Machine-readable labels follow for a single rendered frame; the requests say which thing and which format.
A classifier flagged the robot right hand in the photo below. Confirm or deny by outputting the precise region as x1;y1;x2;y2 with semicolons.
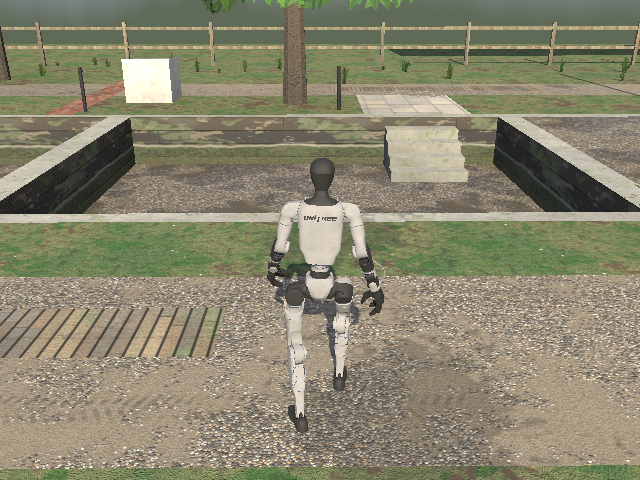
361;287;384;316

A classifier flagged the left robot forearm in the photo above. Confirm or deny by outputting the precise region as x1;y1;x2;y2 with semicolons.
268;238;284;273

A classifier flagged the right robot thigh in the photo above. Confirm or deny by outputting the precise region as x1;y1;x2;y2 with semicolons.
333;278;353;333

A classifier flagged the right robot foot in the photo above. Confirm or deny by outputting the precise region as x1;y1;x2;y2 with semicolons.
333;366;347;391

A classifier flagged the right robot forearm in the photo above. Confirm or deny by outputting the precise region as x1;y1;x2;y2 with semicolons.
359;243;381;292

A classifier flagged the right robot upper arm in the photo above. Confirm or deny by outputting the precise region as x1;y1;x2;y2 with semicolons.
342;202;368;259

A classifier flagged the robot left hand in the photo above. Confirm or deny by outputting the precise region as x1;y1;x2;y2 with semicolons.
267;268;290;287

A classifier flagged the left robot upper arm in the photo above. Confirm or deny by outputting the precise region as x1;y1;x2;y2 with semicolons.
274;200;301;254

